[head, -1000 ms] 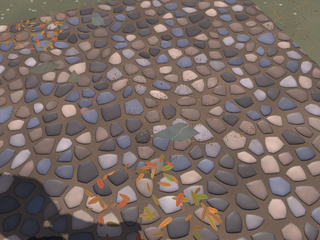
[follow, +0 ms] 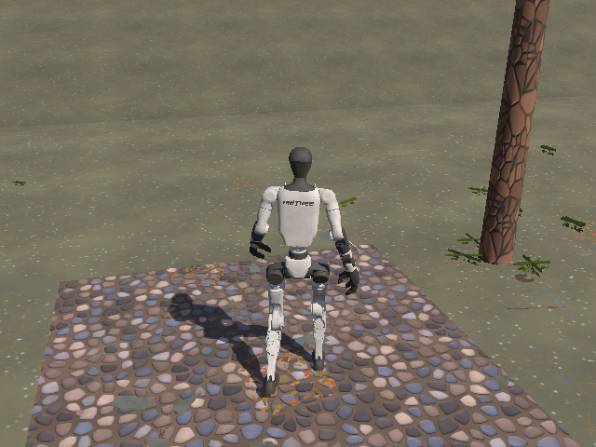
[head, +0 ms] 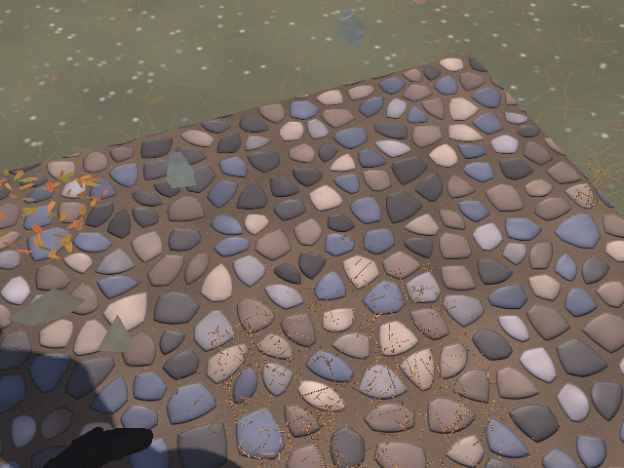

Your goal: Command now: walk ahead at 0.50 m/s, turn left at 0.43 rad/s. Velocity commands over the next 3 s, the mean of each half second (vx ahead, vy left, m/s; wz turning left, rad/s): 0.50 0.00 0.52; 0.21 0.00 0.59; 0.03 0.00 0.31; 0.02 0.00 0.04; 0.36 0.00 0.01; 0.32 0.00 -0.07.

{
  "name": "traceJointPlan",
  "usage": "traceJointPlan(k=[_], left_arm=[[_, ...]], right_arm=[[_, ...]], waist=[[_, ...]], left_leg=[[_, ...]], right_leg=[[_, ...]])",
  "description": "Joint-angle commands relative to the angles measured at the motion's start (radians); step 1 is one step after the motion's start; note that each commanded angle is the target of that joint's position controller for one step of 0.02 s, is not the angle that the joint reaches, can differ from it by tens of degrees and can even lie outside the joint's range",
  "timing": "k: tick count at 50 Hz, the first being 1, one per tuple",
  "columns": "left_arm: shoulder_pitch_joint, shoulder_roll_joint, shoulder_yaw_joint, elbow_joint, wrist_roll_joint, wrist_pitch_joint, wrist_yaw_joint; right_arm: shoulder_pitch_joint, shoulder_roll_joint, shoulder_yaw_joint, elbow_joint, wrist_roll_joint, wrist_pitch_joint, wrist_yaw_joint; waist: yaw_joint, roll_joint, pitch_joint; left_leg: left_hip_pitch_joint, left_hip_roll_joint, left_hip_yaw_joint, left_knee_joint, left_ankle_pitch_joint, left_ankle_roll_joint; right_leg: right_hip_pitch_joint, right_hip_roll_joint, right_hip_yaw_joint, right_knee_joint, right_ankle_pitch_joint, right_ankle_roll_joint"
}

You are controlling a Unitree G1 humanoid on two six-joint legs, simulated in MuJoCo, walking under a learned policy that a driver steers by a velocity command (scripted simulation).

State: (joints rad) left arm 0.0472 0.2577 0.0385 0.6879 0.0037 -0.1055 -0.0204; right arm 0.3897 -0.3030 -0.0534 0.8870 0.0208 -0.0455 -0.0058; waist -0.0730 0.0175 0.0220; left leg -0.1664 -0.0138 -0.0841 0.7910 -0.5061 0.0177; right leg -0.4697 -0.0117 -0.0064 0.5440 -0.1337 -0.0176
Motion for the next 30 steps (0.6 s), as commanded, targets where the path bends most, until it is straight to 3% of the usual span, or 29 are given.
traceJointPlan(k=[1, 2, 3, 5, 9, 14, 17, 19, 21, 22, 23, 24, 25, 26, 27, 28, 29, 30], left_arm=[[0.310, 0.163, 0.058, 0.022, -0.004, 0.007, 0.014], [0.245, 0.140, 0.049, 0.022, 0.000, 0.006, 0.014], [0.199, 0.111, 0.041, 0.027, 0.002, 0.005, 0.013], [0.154, 0.095, 0.040, 0.038, 0.009, -0.005, 0.014], [0.154, 0.135, 0.058, 0.073, 0.009, -0.016, 0.021], [0.179, 0.178, 0.072, 0.101, 0.002, 0.000, 0.033], [0.218, 0.202, 0.082, 0.125, -0.014, 0.015, 0.033], [0.227, 0.219, 0.089, 0.137, -0.025, 0.030, 0.033], [0.211, 0.250, 0.098, 0.135, -0.037, 0.044, 0.036], [0.195, 0.255, 0.099, 0.132, -0.043, 0.053, 0.036], [0.204, 0.228, 0.087, 0.129, -0.036, 0.055, 0.039], [0.241, 0.132, 0.056, 0.095, 0.009, 0.047, 0.038], [0.266, 0.073, 0.027, 0.050, 0.009, 0.012, 0.029], [0.143, 0.172, 0.049, 0.033, -0.031, -0.015, 0.019], [0.104, 0.175, 0.048, 0.017, -0.045, -0.029, 0.017], [0.115, 0.166, 0.048, 0.035, -0.021, -0.032, 0.028], [0.129, 0.182, 0.058, 0.047, 0.002, -0.022, 0.036], [0.143, 0.187, 0.062, 0.051, 0.007, -0.006, 0.036]], right_arm=[[-0.038, -0.137, -0.025, -0.114, 0.027, -0.033, 0.001], [-0.080, -0.126, -0.027, -0.122, 0.020, -0.029, -0.003], [-0.095, -0.115, -0.030, -0.128, 0.009, -0.022, -0.002], [-0.076, -0.076, -0.031, -0.131, 0.013, 0.000, 0.003], [-0.134, -0.038, -0.026, -0.173, 0.002, 0.027, 0.007], [-0.270, -0.016, -0.013, -0.218, 0.000, 0.017, 0.038], [-0.348, -0.023, -0.013, -0.256, 0.000, 0.019, 0.052], [-0.367, -0.040, -0.019, -0.278, -0.001, 0.023, 0.060], [-0.308, -0.074, -0.038, -0.279, -0.004, 0.028, 0.061], [-0.192, -0.106, -0.060, -0.252, -0.001, 0.031, 0.058], [-0.018, -0.171, -0.097, -0.201, 0.003, 0.037, 0.044], [0.070, -0.281, -0.127, -0.181, 0.011, 0.045, 0.022], [0.018, -0.319, -0.118, -0.227, 0.005, 0.024, 0.031], [-0.003, -0.227, -0.089, -0.239, -0.002, 0.006, 0.042], [-0.045, -0.192, -0.077, -0.239, -0.011, -0.007, 0.042], [-0.113, -0.165, -0.070, -0.247, -0.010, -0.011, 0.040], [-0.166, -0.132, -0.061, -0.260, -0.012, -0.009, 0.034], [-0.192, -0.124, -0.057, -0.275, -0.023, -0.005, 0.028]], waist=[[0.178, -0.179, -0.206], [0.151, -0.124, -0.137], [0.126, -0.126, -0.082], [0.085, -0.149, -0.043], [0.072, -0.090, 0.003], [0.117, -0.064, 0.036], [0.139, -0.061, 0.061], [0.131, -0.068, 0.065], [0.080, -0.096, 0.009], [0.008, -0.089, -0.054], [-0.072, -0.055, -0.145], [-0.057, 0.159, -0.206], [0.015, 0.263, -0.359], [-0.045, 0.115, -0.308], [-0.021, 0.093, -0.190], [0.030, 0.008, -0.128], [0.064, 0.010, -0.100], [0.089, 0.026, -0.098]], left_leg=[[-0.622, 0.055, -0.039, 0.485, 0.020, 0.014], [-0.592, 0.094, -0.020, 0.466, 0.099, 0.009], [-0.567, 0.118, -0.022, 0.423, 0.153, 0.003], [-0.485, 0.148, -0.019, 0.379, 0.205, -0.007], [-0.529, 0.162, -0.015, 0.258, 0.308, -0.032], [-0.485, 0.140, 0.056, -0.015, 0.520, -0.018], [-0.490, 0.129, 0.089, -0.105, 0.496, 0.009], [-0.481, 0.108, 0.117, -0.138, 0.420, 0.038], [-0.360, 0.043, 0.176, -0.145, 0.317, 0.079], [-0.206, -0.007, 0.207, -0.183, 0.320, 0.109], [0.062, -0.049, 0.193, -0.223, 0.364, 0.147], [0.349, 0.163, -0.174, -0.266, 0.343, 0.244], [0.534, 0.345, -0.737, -0.457, 0.117, 0.420], [0.500, 0.346, -0.684, -0.520, 0.195, 0.366], [0.379, 0.315, -0.520, -0.496, 0.375, 0.331], [0.238, 0.265, -0.388, -0.470, 0.574, 0.291], [0.125, 0.233, -0.290, -0.462, 0.743, 0.269], [0.043, 0.214, -0.247, -0.469, 0.846, 0.263]], right_leg=[[0.692, -0.368, 0.541, -0.248, -0.312, -0.186], [0.572, -0.328, 0.429, -0.271, -0.207, -0.165], [0.478, -0.296, 0.342, -0.302, -0.124, -0.161], [0.368, -0.262, 0.218, -0.361, -0.027, -0.154], [0.338, -0.274, 0.071, -0.417, 0.112, -0.179], [0.375, -0.248, -0.099, -0.423, 0.163, -0.148], [0.459, -0.274, -0.139, -0.400, 0.179, -0.130], [0.523, -0.292, -0.161, -0.345, 0.281, -0.113], [0.553, -0.288, -0.194, -0.196, 0.606, -0.090], [0.529, -0.264, -0.223, -0.028, 0.725, -0.070], [0.404, -0.219, -0.246, 0.211, 0.665, -0.032], [0.057, -0.128, -0.252, 0.571, 0.087, 0.030], [-0.230, 0.055, -0.021, 0.818, -0.484, 0.060], [-0.329, 0.005, 0.095, 0.860, -0.434, 0.044], [-0.345, -0.030, 0.080, 0.813, -0.357, 0.025], [-0.286, -0.073, 0.081, 0.733, -0.291, 0.027], [-0.212, -0.099, 0.080, 0.663, -0.260, 0.035], [-0.141, -0.105, 0.082, 0.641, -0.245, 0.043]])
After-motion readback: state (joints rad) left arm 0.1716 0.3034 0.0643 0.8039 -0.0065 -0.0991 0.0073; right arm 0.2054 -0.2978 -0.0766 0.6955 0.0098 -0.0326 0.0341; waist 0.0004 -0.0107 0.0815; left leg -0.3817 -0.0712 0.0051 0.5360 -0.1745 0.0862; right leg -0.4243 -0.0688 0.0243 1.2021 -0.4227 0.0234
